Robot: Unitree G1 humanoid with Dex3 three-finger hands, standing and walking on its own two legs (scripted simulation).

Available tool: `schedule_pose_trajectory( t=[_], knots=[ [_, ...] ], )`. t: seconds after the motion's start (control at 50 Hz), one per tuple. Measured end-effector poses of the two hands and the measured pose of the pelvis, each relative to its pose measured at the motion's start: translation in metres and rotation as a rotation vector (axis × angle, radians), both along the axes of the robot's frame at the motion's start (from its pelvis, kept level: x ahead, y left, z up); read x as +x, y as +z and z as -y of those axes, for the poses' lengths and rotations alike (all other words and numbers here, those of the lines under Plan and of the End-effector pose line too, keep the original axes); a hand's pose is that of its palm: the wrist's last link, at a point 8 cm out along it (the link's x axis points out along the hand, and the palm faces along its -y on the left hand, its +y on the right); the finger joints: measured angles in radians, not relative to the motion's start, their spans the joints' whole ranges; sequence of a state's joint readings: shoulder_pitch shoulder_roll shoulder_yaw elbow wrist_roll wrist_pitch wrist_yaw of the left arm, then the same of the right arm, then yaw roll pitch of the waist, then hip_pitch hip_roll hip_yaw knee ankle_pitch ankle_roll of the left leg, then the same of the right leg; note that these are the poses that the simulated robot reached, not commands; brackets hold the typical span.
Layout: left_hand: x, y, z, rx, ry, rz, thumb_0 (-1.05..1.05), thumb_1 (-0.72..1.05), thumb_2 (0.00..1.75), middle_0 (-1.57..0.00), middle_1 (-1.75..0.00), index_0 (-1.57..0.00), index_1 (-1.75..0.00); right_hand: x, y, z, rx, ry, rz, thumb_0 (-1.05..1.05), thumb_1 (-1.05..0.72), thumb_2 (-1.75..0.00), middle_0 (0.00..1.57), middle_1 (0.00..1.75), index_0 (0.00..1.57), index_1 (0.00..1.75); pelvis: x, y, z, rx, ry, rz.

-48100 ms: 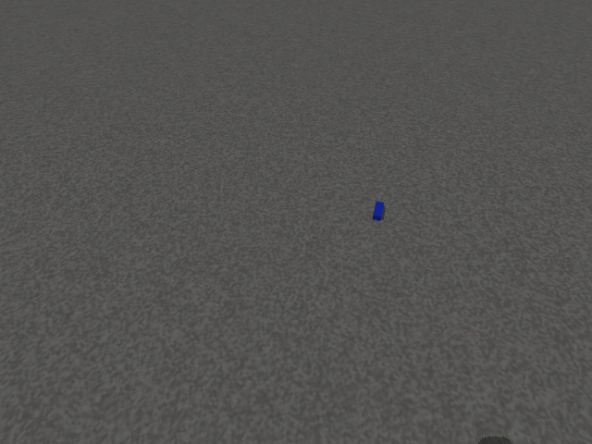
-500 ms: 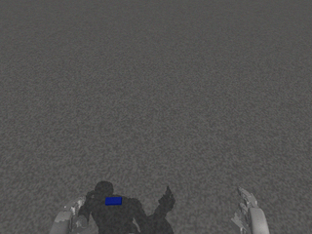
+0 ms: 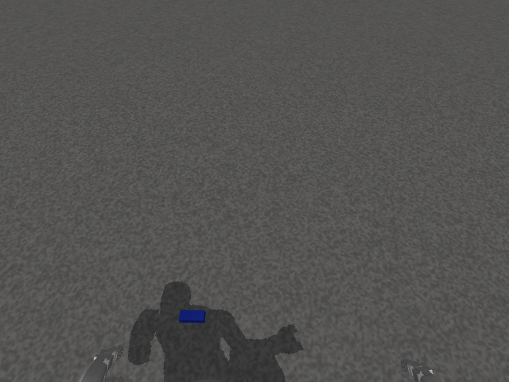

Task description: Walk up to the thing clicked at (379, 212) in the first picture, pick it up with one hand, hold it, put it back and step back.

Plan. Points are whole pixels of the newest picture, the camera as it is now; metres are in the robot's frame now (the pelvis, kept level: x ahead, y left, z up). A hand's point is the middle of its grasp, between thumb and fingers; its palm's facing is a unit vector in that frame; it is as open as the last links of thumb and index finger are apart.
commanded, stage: stand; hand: left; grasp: from above
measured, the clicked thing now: (192, 316) +0.44 +0.26 -0.73
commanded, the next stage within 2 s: none
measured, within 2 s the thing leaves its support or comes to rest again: neither
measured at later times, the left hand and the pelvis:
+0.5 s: hand out of the picture +0.04 +0.24 -0.13, palm faces +0.05 -0.95 -0.32, open 7.4 cm; pelvis +0.00 +0.01 +0.03, yaw +1 degrees
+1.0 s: hand out of the picture +0.05 +0.23 -0.13, palm faces +0.02 -0.95 -0.33, open 7.4 cm; pelvis +0.00 -0.01 +0.04, yaw +0 degrees
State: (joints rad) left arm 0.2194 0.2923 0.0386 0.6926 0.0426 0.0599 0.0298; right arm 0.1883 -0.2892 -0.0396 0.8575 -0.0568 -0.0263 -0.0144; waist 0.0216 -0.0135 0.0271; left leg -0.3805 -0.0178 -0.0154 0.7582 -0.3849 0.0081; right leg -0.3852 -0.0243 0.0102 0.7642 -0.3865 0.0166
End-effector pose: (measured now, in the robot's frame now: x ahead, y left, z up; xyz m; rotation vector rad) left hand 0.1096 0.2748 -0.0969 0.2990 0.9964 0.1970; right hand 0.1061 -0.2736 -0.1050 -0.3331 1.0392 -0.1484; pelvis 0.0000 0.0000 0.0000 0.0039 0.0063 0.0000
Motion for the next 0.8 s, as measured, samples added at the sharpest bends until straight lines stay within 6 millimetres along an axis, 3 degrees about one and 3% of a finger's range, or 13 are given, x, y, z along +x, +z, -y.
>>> schedule_pose_trajectory(
  t=[0.12, 0.3, 0.48, 0.8],
  knots=[
    [-0.033, -0.005, -0.005, -0.013, 0.053, -0.114, 0.01, 0.90, 0.90, -0.20, -0.30, -0.20, -0.30, -0.022, 0.002, 0.002, 0.002, -0.040, -0.088, 0.01, -0.91, -0.90, 0.20, 0.30, 0.20, 0.30, 0.003, 0.012, -0.002, -0.008, 0.006, 0.027],
    [-0.065, -0.004, -0.003, -0.037, 0.097, -0.219, 0.01, 0.90, 0.90, -0.20, -0.30, -0.20, -0.31, -0.034, 0.005, -0.007, 0.028, -0.067, -0.145, 0.01, -0.91, -0.90, 0.20, 0.30, 0.20, 0.30, 0.003, 0.025, -0.005, -0.008, 0.008, 0.064],
    [-0.074, 0.002, -0.008, -0.026, 0.108, -0.243, 0.01, 0.90, 0.90, -0.20, -0.30, -0.20, -0.31, -0.040, 0.008, -0.007, 0.033, -0.074, -0.162, 0.00, -0.91, -0.90, 0.20, 0.30, 0.20, 0.30, -0.002, 0.032, -0.005, -0.005, 0.010, 0.082],
    [-0.080, 0.007, -0.010, -0.004, 0.110, -0.288, 0.01, 0.90, 0.90, -0.20, -0.30, -0.20, -0.31, -0.048, 0.009, 0.011, 0.023, -0.088, -0.207, 0.00, -0.91, -0.90, 0.20, 0.30, 0.20, 0.30, -0.002, 0.035, 0.002, -0.005, 0.010, 0.074]
  ],
)
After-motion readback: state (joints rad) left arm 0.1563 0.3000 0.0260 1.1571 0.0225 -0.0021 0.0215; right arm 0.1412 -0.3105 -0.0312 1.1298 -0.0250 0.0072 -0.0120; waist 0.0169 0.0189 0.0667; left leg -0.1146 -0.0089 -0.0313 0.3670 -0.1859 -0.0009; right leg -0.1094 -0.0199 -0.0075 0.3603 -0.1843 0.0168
